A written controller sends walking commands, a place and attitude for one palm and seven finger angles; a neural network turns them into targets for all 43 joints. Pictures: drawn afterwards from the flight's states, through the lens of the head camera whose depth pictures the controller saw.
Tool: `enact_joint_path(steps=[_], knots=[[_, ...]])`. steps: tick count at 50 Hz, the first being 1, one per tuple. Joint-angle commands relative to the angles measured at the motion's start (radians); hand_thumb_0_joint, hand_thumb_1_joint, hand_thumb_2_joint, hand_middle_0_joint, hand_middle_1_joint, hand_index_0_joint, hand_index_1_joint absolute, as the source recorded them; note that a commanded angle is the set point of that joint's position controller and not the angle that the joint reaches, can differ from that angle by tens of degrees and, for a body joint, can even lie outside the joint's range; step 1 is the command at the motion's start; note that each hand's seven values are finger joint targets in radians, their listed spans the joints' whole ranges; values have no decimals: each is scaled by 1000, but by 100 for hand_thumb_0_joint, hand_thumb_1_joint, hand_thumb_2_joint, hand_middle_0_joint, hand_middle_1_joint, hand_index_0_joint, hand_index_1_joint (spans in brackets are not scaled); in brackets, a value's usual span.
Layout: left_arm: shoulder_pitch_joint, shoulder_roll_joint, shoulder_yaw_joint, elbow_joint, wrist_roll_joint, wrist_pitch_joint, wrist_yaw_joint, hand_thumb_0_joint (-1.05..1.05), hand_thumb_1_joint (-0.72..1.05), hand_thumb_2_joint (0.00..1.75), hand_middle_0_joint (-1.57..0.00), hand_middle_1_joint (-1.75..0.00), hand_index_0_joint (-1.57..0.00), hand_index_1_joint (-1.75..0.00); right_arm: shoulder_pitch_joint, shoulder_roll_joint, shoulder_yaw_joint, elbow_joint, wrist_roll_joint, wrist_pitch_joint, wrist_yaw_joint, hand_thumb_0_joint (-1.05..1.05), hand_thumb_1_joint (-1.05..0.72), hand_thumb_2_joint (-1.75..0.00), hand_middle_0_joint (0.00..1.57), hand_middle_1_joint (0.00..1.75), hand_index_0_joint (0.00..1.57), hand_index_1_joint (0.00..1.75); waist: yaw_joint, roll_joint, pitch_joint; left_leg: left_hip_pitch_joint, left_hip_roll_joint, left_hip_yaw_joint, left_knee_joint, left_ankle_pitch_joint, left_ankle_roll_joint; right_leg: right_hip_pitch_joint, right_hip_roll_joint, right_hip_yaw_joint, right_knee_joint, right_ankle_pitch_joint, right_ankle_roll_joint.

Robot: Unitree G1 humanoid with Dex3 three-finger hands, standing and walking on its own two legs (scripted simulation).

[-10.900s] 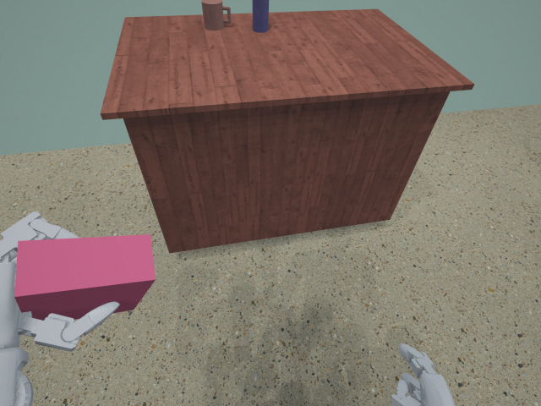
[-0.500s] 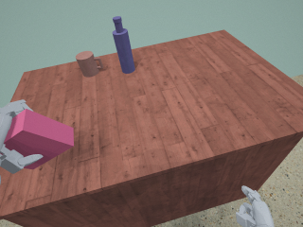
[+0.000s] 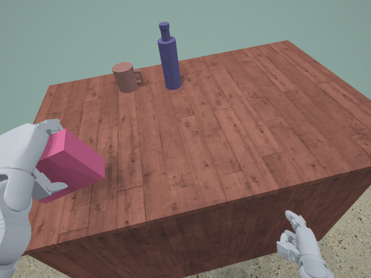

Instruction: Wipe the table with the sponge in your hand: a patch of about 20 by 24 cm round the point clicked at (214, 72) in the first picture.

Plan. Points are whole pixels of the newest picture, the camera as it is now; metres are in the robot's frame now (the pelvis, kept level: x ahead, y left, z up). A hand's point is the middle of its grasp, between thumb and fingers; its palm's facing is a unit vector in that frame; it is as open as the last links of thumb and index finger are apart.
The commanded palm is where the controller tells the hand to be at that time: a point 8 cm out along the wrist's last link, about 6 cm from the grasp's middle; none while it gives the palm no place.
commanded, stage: turn the palm down, sponge in hand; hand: left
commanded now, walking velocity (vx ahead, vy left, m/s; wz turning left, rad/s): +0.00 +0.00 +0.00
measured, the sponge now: (62, 173) +0.25 +0.29 +0.14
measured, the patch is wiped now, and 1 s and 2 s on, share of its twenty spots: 0.00 0.00 0.00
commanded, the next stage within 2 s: move the sponge above the wiping area in 0.70 s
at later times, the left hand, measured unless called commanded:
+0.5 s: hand (73, 183) +0.22 +0.24 +0.15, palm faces +0.06 -0.11 -0.99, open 9.5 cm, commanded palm +0.18 +0.25 +0.26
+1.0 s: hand (75, 176) +0.24 +0.25 +0.15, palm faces +0.04 -0.05 -1.00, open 9.5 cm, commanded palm +0.20 +0.26 +0.25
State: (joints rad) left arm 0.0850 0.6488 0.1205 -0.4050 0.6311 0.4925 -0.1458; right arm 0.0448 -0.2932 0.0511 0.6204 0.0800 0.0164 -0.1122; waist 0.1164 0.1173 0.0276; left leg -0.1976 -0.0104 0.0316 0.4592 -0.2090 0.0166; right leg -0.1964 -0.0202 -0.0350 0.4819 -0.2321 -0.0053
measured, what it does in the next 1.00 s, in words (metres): stands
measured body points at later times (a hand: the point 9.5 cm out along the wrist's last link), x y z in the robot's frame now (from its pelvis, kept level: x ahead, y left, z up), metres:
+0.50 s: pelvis -0.01 -0.02 +0.00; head -0.02 -0.08 +0.44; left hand +0.21 +0.24 +0.20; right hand +0.25 -0.22 -0.08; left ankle +0.03 +0.11 -0.74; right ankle +0.02 -0.12 -0.74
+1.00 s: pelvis -0.01 -0.02 +0.00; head -0.01 -0.07 +0.44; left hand +0.23 +0.25 +0.20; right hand +0.25 -0.22 -0.08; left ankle +0.03 +0.11 -0.74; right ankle +0.02 -0.12 -0.74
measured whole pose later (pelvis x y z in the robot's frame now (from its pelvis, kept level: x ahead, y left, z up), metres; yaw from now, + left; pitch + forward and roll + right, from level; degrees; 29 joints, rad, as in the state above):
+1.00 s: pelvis -0.01 -0.02 +0.00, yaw -1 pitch -4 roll +1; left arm 0.07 0.62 -0.04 -0.33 0.81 0.37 -0.15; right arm 0.03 -0.29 0.05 0.65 0.04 -0.04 -0.09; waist 0.14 0.12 0.04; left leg -0.18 0.01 0.03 0.46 -0.21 -0.01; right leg -0.19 0.00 -0.03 0.51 -0.24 -0.04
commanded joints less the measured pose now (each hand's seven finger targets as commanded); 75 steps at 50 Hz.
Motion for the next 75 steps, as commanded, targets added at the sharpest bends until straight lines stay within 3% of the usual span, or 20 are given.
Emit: enact_joint_path(steps=[1, 5, 9, 16, 21, 25, 26, 30, 31, 35, 38, 41, 45, 47, 50, 51, 55, 61, 70, 75], knots=[[-283, 302, 131, -315, 118, -99, 7, 0, 10, 130, -120, -160, -120, -160, -277, -59, -1, -214, -26, -85, 7, 0, -90, -90, 20, 30, 20, 30, 30, 22, -257, 45, 20, -109, -105, 84, 16, 91, 23, 50, -48, 40, -42], [-299, 414, 289, -288, 151, -138, 82, 0, 10, 130, -120, -160, -120, -160, -304, -48, -7, -179, -33, -94, 16, 0, -90, -90, 20, 30, 20, 30, 60, 28, -264, 68, 21, -133, -100, 129, 0, 105, 35, 128, -69, 37, -69], [-300, 300, 215, -108, 129, -95, 127, 0, 10, 130, -120, -160, -120, -160, -264, -59, -25, -137, -32, -70, 29, 0, -90, -90, 20, 30, 20, 30, 50, -10, -199, 59, 27, -105, -83, 167, -21, 59, 0, 116, -102, 50, -61], [-211, 115, 19, -70, 105, -50, 43, 0, 10, 130, -120, -160, -120, -160, -318, -61, -17, -180, -1, -77, 27, 0, -90, -90, 20, 30, 20, 30, 12, -103, -131, 9, 9, -61, -72, -19, -4, 2, -9, 108, -142, -97, -31], [-301, 243, 77, -228, 173, -89, 45, 0, 10, 130, -120, -160, -120, -160, -336, -56, -14, -196, -24, -107, 13, 0, -90, -90, 20, 30, 20, 30, 25, -50, -245, 46, -12, -66, -37, 1, 6, 39, -16, 156, -120, -143, -41], [-406, 440, 230, -247, 260, -118, 87, 0, 10, 130, -120, -160, -120, -160, -346, -55, -13, -166, -49, -117, 12, 0, -90, -90, 20, 30, 20, 30, 62, 31, -274, 76, -20, -100, -33, 87, 0, 60, 1, 233, -113, -93, -80], [-416, 366, 172, -215, 259, -122, 100, 0, 10, 130, -120, -160, -120, -160, -315, -43, -16, -159, -53, -115, 15, 0, -90, -90, 20, 30, 20, 30, 53, 22, -269, 71, -16, -90, -27, 114, 0, 67, -9, 201, -105, -66, -78], [-401, 330, 215, -93, 177, -111, 131, 0, 10, 130, -120, -160, -120, -160, -333, -48, -24, -129, -31, -110, 29, 0, -90, -90, 20, 30, 20, 30, 56, -15, -197, 83, -3, -100, -45, 132, -15, 44, 2, 224, -135, -12, -82], [-385, 266, 168, -61, 151, -103, 129, 0, 10, 130, -120, -160, -120, -160, -312, -49, -30, -126, -29, -106, 32, 0, -90, -90, 20, 30, 20, 30, 45, -36, -193, 66, 10, -85, -44, 124, -14, 56, -13, 184, -127, 3, -65], [-256, 192, 111, 10, 123, -58, 62, 0, 10, 130, -120, -160, -120, -160, -353, -56, -20, -145, -11, -93, 37, 0, -90, -90, 20, 30, 20, 30, 36, -92, -109, 24, 4, -71, -51, 75, -15, 4, -17, 195, -155, -42, -49], [-180, 141, 40, -41, 118, -60, 23, 0, 10, 130, -120, -160, -120, -160, -307, -64, -24, -172, -8, -83, 35, 0, -90, -90, 20, 30, 20, 30, 21, -121, -140, 17, 6, -59, -39, 51, -2, 9, -27, 150, -142, -48, -26], [-193, 164, 48, -107, 135, -71, 17, 0, 10, 130, -120, -160, -120, -160, -318, -64, -21, -192, -13, -94, 32, 0, -90, -90, 20, 30, 20, 30, 20, -112, -182, 21, 4, -58, -29, 38, 3, 16, -23, 141, -127, -73, -29], [-375, 355, 159, -206, 233, -102, 48, 0, 10, 130, -120, -160, -120, -160, -338, -64, -15, -183, -34, -107, 18, 0, -90, -90, 20, 30, 20, 30, 40, -11, -262, 71, -11, -87, -39, 88, 3, 46, 0, 179, -97, -40, -56], [-432, 342, 141, -209, 265, -130, 81, 0, 10, 130, -120, -160, -120, -160, -292, -49, -17, -175, -49, -118, 19, 0, -90, -90, 20, 30, 20, 30, 49, 47, -312, 108, -14, -89, -38, 178, 4, 73, -5, 150, -80, 38, -67], [-439, 357, 200, -151, 235, -152, 116, 0, 10, 130, -120, -160, -120, -160, -296, -47, -21, -148, -40, -126, 20, 0, -90, -90, 20, 30, 20, 30, 51, 4, -266, 123, -4, -109, -52, 179, -5, 63, 15, 178, -110, 43, -84], [-434, 290, 151, -140, 217, -157, 124, 0, 10, 130, -120, -160, -120, -160, -280, -40, -22, -146, -41, -125, 23, 0, -90, -90, 20, 30, 20, 30, 45, 4, -263, 117, 2, -98, -55, 194, -3, 74, 3, 141, -106, 67, -73], [-313, 228, 144, -30, 178, -89, 110, 0, 10, 130, -120, -160, -120, -160, -327, -55, -27, -135, -24, -106, 43, 0, -90, -90, 20, 30, 20, 30, 56, -2, -177, 71, 8, -96, -77, 169, -21, 58, 3, 163, -112, 79, -77], [-174, 98, 15, -69, 147, -57, 40, 0, 10, 130, -120, -160, -120, -160, -296, -62, -25, -176, -9, -81, 44, 0, -90, -90, 20, 30, 20, 30, 27, -89, -166, 32, 17, -76, -89, 71, -5, 37, -1, 83, -112, 23, -40], [-443, 333, 137, -175, 297, -125, 103, 0, 10, 130, -120, -160, -120, -160, -298, -56, -21, -160, -40, -111, 22, 0, -90, -90, 20, 30, 20, 30, 44, 34, -258, 102, -3, -119, -91, 110, 5, 72, 32, 154, -101, 9, -80], [-457, 253, 109, 21, 238, -128, 128, 0, 10, 130, -120, -160, -120, -160, -295, -52, -26, -116, -24, -114, 18, 0, -90, -90, 20, 30, 20, 30, 33, 3, -173, 101, -2, -108, -110, 72, -9, 29, 24, 151, -145, -20, -81]])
